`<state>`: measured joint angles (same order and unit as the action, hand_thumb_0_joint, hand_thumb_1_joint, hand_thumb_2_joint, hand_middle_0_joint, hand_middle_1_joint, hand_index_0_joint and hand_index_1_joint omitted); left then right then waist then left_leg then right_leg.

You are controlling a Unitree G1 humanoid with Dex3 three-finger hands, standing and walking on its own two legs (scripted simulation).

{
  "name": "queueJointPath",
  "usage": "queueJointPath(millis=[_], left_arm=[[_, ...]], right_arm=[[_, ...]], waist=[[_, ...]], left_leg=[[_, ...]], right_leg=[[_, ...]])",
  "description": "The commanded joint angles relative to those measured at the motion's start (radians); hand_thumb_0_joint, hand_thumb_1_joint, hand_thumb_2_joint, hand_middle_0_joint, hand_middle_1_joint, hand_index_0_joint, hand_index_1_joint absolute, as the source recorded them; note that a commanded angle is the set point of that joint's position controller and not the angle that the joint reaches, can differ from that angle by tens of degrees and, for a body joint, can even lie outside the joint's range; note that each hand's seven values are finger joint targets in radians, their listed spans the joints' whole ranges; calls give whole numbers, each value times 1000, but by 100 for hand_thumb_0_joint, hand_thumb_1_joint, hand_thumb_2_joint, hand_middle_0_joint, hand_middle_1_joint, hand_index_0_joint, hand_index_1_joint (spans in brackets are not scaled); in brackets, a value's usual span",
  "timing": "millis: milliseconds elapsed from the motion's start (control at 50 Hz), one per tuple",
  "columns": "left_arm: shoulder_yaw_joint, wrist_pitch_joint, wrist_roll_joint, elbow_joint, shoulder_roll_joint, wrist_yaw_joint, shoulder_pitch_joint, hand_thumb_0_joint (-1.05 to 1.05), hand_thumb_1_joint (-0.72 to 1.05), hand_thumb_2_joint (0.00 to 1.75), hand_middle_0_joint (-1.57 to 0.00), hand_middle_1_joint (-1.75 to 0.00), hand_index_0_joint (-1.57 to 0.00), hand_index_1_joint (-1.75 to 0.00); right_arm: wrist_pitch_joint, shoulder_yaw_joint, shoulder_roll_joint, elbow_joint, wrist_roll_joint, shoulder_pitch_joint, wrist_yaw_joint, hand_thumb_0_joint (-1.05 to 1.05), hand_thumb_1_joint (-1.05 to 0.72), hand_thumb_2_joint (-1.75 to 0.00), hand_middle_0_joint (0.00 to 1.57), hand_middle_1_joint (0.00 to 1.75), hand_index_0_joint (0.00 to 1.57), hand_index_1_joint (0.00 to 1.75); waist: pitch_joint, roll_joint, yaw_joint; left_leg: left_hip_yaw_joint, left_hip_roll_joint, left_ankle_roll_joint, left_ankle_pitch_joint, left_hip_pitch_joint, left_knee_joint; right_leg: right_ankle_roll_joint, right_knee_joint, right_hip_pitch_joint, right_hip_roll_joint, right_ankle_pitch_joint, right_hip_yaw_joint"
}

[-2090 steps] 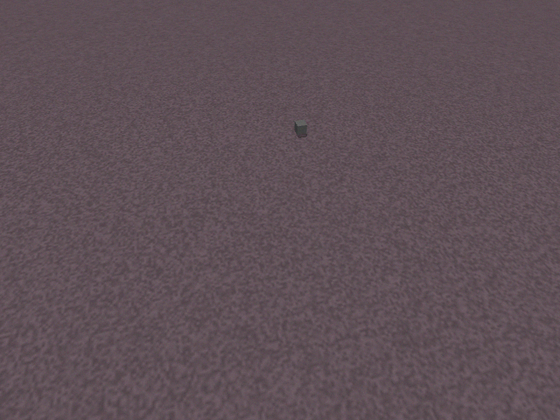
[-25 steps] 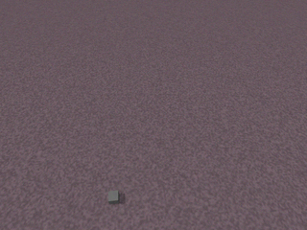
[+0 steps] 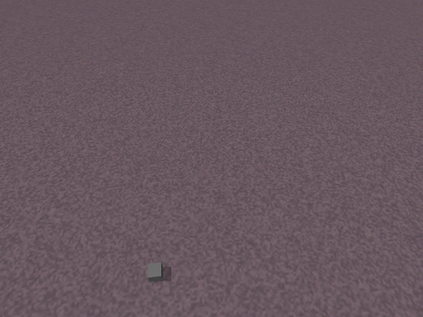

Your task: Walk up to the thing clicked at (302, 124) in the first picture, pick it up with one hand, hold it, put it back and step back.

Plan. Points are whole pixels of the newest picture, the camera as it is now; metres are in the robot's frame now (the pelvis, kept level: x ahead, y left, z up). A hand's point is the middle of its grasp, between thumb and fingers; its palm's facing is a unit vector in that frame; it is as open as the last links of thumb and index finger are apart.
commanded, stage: stand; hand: left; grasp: from above
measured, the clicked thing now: (155, 272) +0.44 +0.26 -0.75
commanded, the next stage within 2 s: step back in 0.42 s
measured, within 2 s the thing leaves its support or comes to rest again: neither
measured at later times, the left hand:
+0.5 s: hand out of the picture +0.08 +0.25 -0.16, palm faces -0.01 -0.94 -0.34, open 7.4 cm
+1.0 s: hand out of the picture +0.03 +0.28 -0.17, palm faces -0.03 -0.92 -0.39, open 7.4 cm
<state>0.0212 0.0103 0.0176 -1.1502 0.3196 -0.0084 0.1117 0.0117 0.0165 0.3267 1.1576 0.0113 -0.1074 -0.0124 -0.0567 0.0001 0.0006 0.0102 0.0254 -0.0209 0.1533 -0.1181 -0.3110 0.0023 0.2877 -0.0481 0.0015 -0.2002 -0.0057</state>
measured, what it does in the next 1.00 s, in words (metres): walks backwards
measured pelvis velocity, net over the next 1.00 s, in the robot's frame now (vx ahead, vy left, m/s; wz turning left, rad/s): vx -0.10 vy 0.01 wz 0.03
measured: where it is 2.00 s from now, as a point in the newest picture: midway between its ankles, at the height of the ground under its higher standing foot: outside the picture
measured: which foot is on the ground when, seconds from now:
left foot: down 0.00-0.74, up 0.76-1.00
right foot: down 0.00-1.00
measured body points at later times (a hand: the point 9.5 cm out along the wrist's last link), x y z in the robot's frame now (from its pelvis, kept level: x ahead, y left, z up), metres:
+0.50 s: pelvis +0.00 +0.00 +0.00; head +0.03 +0.00 +0.44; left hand +0.08 +0.30 -0.14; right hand +0.08 -0.30 -0.14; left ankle +0.01 +0.10 -0.75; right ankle -0.03 -0.12 -0.75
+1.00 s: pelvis -0.10 +0.01 -0.03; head -0.03 +0.02 +0.41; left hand +0.03 +0.32 -0.14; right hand -0.02 -0.31 -0.15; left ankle -0.16 +0.14 -0.73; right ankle -0.03 -0.12 -0.75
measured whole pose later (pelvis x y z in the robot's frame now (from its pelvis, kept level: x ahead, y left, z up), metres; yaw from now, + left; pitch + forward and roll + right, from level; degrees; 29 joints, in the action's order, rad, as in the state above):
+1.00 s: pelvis -0.10 +0.01 -0.03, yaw +2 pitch +0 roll +0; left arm 0.05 -0.03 0.04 -0.84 0.37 -0.02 0.06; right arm -0.06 0.06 0.40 0.94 0.00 -0.15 0.00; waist -0.18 0.01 -0.01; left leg 0.07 0.04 0.01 0.49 -0.26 -0.78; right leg 0.01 0.62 -0.41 -0.04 -0.21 0.00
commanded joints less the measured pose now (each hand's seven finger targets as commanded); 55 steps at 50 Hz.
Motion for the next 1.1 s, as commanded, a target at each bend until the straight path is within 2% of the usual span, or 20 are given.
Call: queueJointPath(millis=[0,160,380,400,420,500,660,700,720,740,760,820,900,940,980,1000,1020,1040,1060,1080], left_arm=[[38,21,-4,58,209,-14,-44,0,90,90,-20,-30,-20,-30],[34,23,-8,60,209,-14,-39,0,90,90,-20,-30,-20,-30],[28,20,-8,61,212,-11,-26,0,90,90,-20,-30,-20,-30],[64,11,-23,92,297,-16,-29,0,90,90,-20,-30,-20,-30],[65,8,-25,110,288,-19,-24,0,90,90,-20,-30,-20,-30],[66,-2,-25,163,259,-21,-24,0,90,90,-20,-30,-20,-30],[70,-30,-7,229,274,-14,37,0,90,90,-20,-30,-20,-30],[89,-29,-1,248,328,-11,35,0,90,90,-20,-30,-20,-30],[100,-23,8,271,371,-11,-2,0,90,90,-20,-30,-20,-30],[106,-14,24,299,398,-14,-29,0,90,90,-20,-30,-20,-30],[111,-11,30,320,400,-18,-51,0,90,90,-20,-30,-20,-30],[103,-14,31,357,332,-28,-142,0,90,90,-20,-30,-20,-30],[103,-24,30,365,301,-33,-24,0,90,90,-20,-30,-20,-30],[107,-34,21,373,310,-31,-12,0,90,90,-20,-30,-20,-30],[103,-52,-1,382,326,-21,-35,0,90,90,-20,-30,-20,-30],[92,-58,-8,395,284,-18,-8,0,90,90,-20,-30,-20,-30],[83,-58,-13,408,236,-18,-5,0,90,90,-20,-30,-20,-30],[92,-61,-6,399,243,-28,-25,0,90,90,-20,-30,-20,-30],[100,-59,10,413,252,-39,-91,0,90,90,-20,-30,-20,-30],[102,-56,14,408,271,-41,-114,0,90,90,-20,-30,-20,-30]], right_arm=[[26,29,203,-61,1,43,-7,0,-90,-90,20,30,20,30],[28,23,206,-60,0,27,-8,0,-90,-90,20,30,20,30],[25,24,216,-60,-1,35,-8,0,-90,-90,20,30,20,30],[7,48,270,-85,-4,82,-3,0,-90,-90,20,30,20,30],[1,50,266,-101,-11,60,-3,0,-90,-90,20,30,20,30],[-14,66,264,-142,-17,39,3,0,-90,-90,20,30,20,30],[-48,98,287,-257,-11,86,8,0,-90,-90,20,30,20,30],[-56,95,264,-276,-11,87,12,0,-90,-90,20,30,20,30],[-60,89,235,-279,-9,72,16,0,-90,-90,20,30,20,30],[-69,91,234,-282,3,40,14,0,-90,-90,20,30,20,30],[-71,99,254,-275,1,-5,17,0,-90,-90,20,30,20,30],[-63,105,259,-253,-23,-81,20,0,-90,-90,20,30,20,30],[-49,83,248,-280,-12,-57,5,0,-90,-90,20,30,20,30],[-41,78,233,-283,0,-82,0,0,-90,-90,20,30,20,30],[-29,84,227,-258,18,-140,-6,0,-90,-90,20,30,20,30],[-24,98,263,-263,33,-127,-8,0,-90,-90,20,30,20,30],[-22,119,345,-275,45,-107,-9,0,-90,-90,20,30,20,30],[-24,123,385,-294,40,-61,-3,0,-90,-90,20,30,20,30],[-22,130,421,-306,27,-91,-3,0,-90,-90,20,30,20,30],[-20,127,392,-305,25,-46,-7,0,-90,-90,20,30,20,30]], waist=[[74,-5,-5],[89,-4,-9],[59,-5,-6],[-43,16,-7],[-6,14,-14],[136,-19,-21],[159,-55,3],[108,67,16],[78,203,21],[51,214,22],[55,188,1],[76,125,-31],[124,129,37],[162,179,28],[143,174,-25],[143,84,-6],[137,-159,2],[105,-139,-1],[94,-244,-76],[48,-189,-57]], left_leg=[[131,-142,-10,-127,31,50],[120,-144,-13,-207,50,28],[124,-144,-9,-139,36,42],[130,-128,-24,-293,-28,-52],[114,-131,-34,-341,-27,-79],[117,-156,-81,-427,-2,-133],[161,-158,-151,-157,-142,-256],[104,-43,-95,88,-224,-408],[26,80,-32,297,-220,-620],[89,90,-12,445,-252,-793],[130,71,-8,440,-246,-879],[122,77,9,371,-243,-899],[76,36,35,384,-327,-574],[55,-11,21,348,-276,-323],[-13,-2,13,58,-126,-25],[117,-80,-4,-109,-16,-25],[369,-263,-60,-362,93,-52],[373,-329,-147,-501,58,-99],[472,-428,-244,-451,-77,-43],[413,-391,-237,-418,-120,-33]], right_leg=[[-25,-39,-27,-125,103,-98],[-24,-27,-13,-132,188,-101],[-28,-40,-37,-128,121,-104],[-33,43,-127,-106,301,-108],[-40,80,-111,-101,335,-97],[-62,208,-73,-76,317,-76],[-127,367,-153,-74,125,-129],[-209,221,-207,-195,128,-280],[-276,46,-280,-334,165,-422],[-333,2,-323,-412,181,-515],[-345,23,-347,-418,204,-513],[-266,107,-306,-279,231,-277],[-219,201,-16,-236,362,-244],[-195,249,66,-245,430,-243],[-139,339,-19,-193,437,-174],[-81,417,-164,-118,289,-134],[-33,576,-408,37,-125,-65],[-15,684,-476,132,-418,-98],[-2,809,-424,120,-484,-165],[-10,892,-421,108,-431,-203]])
